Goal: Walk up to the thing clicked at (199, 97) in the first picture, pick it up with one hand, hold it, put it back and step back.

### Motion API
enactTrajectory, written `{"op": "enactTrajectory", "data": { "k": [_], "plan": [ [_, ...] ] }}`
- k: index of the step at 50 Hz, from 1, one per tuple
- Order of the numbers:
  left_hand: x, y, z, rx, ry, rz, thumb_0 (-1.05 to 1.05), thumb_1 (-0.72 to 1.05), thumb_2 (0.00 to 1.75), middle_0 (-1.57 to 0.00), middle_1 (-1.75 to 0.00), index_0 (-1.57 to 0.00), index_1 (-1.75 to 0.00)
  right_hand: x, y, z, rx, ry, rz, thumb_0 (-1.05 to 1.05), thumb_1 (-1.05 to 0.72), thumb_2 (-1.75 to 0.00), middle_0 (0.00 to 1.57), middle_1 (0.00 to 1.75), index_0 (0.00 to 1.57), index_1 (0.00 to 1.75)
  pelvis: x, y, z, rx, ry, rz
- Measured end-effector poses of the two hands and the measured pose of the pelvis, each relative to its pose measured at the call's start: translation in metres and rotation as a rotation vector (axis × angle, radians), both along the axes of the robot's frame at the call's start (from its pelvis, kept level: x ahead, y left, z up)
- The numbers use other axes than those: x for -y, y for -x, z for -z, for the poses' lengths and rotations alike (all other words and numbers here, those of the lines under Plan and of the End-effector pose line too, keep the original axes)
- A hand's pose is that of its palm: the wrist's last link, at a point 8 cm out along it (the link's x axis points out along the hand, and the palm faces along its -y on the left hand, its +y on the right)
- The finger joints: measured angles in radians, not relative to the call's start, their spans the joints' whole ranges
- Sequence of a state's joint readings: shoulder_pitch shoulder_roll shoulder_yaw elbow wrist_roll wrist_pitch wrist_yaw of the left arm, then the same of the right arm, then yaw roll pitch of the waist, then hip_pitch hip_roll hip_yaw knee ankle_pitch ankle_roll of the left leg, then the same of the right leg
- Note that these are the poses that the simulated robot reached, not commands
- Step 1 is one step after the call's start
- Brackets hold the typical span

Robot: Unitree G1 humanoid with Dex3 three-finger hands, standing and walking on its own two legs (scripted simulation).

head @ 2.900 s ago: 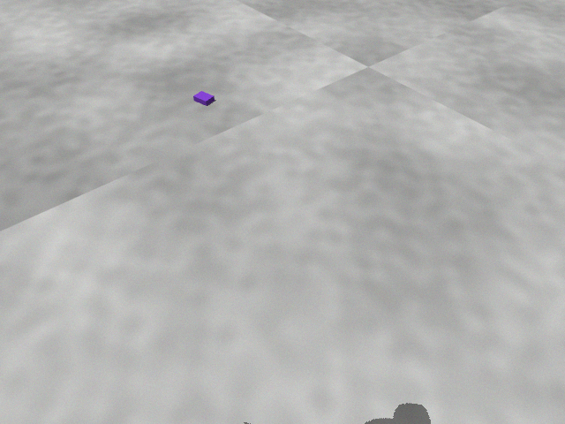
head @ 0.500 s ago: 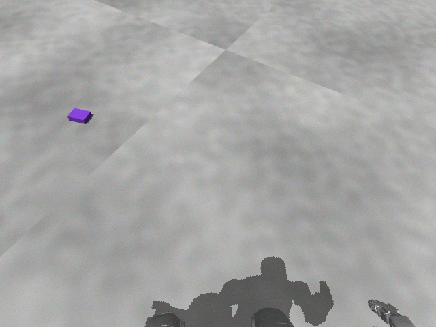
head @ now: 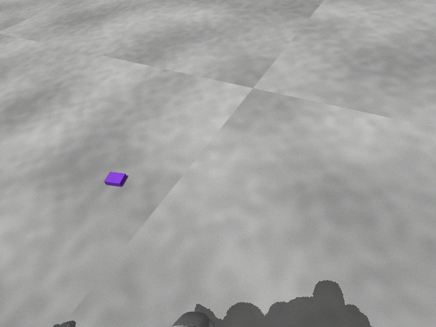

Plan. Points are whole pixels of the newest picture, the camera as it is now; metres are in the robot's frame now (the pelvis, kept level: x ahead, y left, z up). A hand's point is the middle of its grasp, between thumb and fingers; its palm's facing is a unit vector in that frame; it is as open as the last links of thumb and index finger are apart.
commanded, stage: walk up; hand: left
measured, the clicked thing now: (115, 179) +1.03 +0.80 -0.75
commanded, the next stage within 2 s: none
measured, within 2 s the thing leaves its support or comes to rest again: neither
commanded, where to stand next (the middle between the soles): +0.64 +0.67 m, yaw -9 degrees
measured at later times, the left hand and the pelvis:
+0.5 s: hand (45, 278) +0.24 +0.47 -0.14, palm faces -0.10 -0.88 -0.46, open 7.4 cm; pelvis +0.17 +0.18 +0.00, yaw -2 degrees
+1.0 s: hand (15, 223) +0.37 +0.59 -0.10, palm faces -0.04 -0.80 -0.59, open 7.4 cm; pelvis +0.32 +0.29 -0.01, yaw -3 degrees
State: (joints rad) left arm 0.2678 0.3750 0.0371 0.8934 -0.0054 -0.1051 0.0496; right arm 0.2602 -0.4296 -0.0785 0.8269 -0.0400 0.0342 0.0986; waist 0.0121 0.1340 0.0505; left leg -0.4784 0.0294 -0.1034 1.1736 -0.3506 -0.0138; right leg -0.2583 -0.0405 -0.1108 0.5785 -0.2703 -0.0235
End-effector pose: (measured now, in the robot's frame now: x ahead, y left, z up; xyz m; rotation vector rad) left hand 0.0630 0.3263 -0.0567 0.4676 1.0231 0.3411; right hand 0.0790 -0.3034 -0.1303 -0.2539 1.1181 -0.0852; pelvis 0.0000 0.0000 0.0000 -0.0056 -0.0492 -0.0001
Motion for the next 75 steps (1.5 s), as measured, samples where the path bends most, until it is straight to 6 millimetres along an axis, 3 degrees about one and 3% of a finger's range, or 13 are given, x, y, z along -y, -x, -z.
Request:
{"op": "enactTrajectory", "data": {
  "k": [8,14,18,25,30,34,38,47,52,56,59,66,75],
  "plan": [
    [-0.071,0.002,0.010,-0.154,-0.006,-0.043,0.01,0.90,0.89,-0.21,-0.30,-0.21,-0.30,-0.032,-0.098,-0.024,0.070,0.068,-0.032,0.00,-0.91,-0.90,0.20,0.30,0.20,0.30,-0.056,-0.058,0.002,-0.009,0.028,-0.004],
    [-0.146,-0.034,0.050,-0.241,0.001,-0.047,0.01,0.90,0.90,-0.21,-0.30,-0.21,-0.30,-0.085,-0.149,-0.027,0.055,0.134,-0.028,0.00,-0.91,-0.90,0.20,0.30,0.20,0.30,-0.114,-0.105,0.023,-0.026,0.012,-0.005],
    [-0.167,-0.083,0.058,-0.253,0.028,-0.019,0.01,0.90,0.90,-0.20,-0.30,-0.21,-0.30,-0.120,-0.152,-0.036,0.055,0.135,0.024,0.00,-0.91,-0.90,0.21,0.30,0.20,0.30,-0.142,-0.128,0.016,-0.024,0.029,0.011],
    [-0.180,-0.179,0.041,-0.174,0.064,0.083,0.01,0.90,0.90,-0.20,-0.30,-0.21,-0.30,-0.155,-0.139,-0.041,-0.025,0.125,0.118,0.00,-0.90,-0.90,0.21,0.30,0.20,0.30,-0.175,-0.174,-0.002,-0.026,-0.001,0.033],
    [-0.189,-0.235,0.029,-0.152,0.033,0.126,0.01,0.90,0.90,-0.20,-0.30,-0.21,-0.30,-0.170,-0.145,-0.022,-0.064,0.097,0.160,0.00,-0.90,-0.90,0.21,0.30,0.20,0.30,-0.194,-0.210,0.001,-0.024,-0.028,0.062],
    [-0.198,-0.273,0.024,-0.105,-0.014,0.140,0.01,0.90,0.90,-0.20,-0.30,-0.21,-0.30,-0.184,-0.167,0.007,-0.079,0.055,0.176,0.00,-0.90,-0.90,0.21,0.30,0.20,0.30,-0.203,-0.239,0.014,-0.019,-0.021,0.085],
    [-0.214,-0.291,0.012,-0.043,-0.051,0.103,0.01,0.90,0.89,-0.21,-0.30,-0.21,-0.30,-0.210,-0.203,0.019,-0.096,0.012,0.128,0.01,-0.91,-0.90,0.21,0.30,0.20,0.30,-0.214,-0.258,0.014,-0.004,-0.001,0.075],
    [-0.271,-0.298,-0.009,-0.081,-0.083,0.056,0.01,0.90,0.89,-0.21,-0.30,-0.21,-0.30,-0.243,-0.282,0.006,-0.032,0.016,0.092,0.00,-0.91,-0.90,0.21,0.30,0.20,0.30,-0.262,-0.301,0.003,-0.004,0.003,0.066],
    [-0.322,-0.306,0.004,-0.123,-0.081,0.042,0.01,0.90,0.89,-0.21,-0.30,-0.21,-0.30,-0.269,-0.312,0.000,-0.052,0.072,0.074,0.00,-0.91,-0.90,0.21,0.30,0.20,0.30,-0.302,-0.324,0.010,-0.016,0.025,0.050],
    [-0.376,-0.321,0.033,-0.154,-0.073,0.032,0.01,0.90,0.89,-0.21,-0.30,-0.21,-0.30,-0.302,-0.337,-0.005,-0.046,0.130,0.058,0.00,-0.91,-0.90,0.20,0.30,0.20,0.30,-0.342,-0.343,0.027,-0.018,0.026,0.034],
    [-0.402,-0.340,0.051,-0.186,-0.060,0.021,0.01,0.90,0.90,-0.21,-0.30,-0.21,-0.30,-0.330,-0.344,-0.012,-0.022,0.145,0.074,0.00,-0.91,-0.90,0.20,0.30,0.20,0.30,-0.364,-0.354,0.030,-0.009,0.004,0.053],
    [-0.406,-0.398,0.047,-0.178,0.027,0.091,0.01,0.90,0.90,-0.20,-0.30,-0.21,-0.30,-0.373,-0.339,-0.030,-0.060,0.139,0.136,0.00,-0.90,-0.90,0.21,0.30,0.20,0.30,-0.398,-0.385,0.008,-0.031,0.005,0.061],
    [-0.427,-0.440,0.036,-0.121,-0.029,0.134,0.01,0.90,0.89,-0.21,-0.30,-0.21,-0.30,-0.411,-0.362,0.011,-0.085,0.079,0.170,0.00,-0.90,-0.90,0.21,0.30,0.20,0.30,-0.432,-0.419,0.021,0.006,0.018,0.104]
  ]
}}
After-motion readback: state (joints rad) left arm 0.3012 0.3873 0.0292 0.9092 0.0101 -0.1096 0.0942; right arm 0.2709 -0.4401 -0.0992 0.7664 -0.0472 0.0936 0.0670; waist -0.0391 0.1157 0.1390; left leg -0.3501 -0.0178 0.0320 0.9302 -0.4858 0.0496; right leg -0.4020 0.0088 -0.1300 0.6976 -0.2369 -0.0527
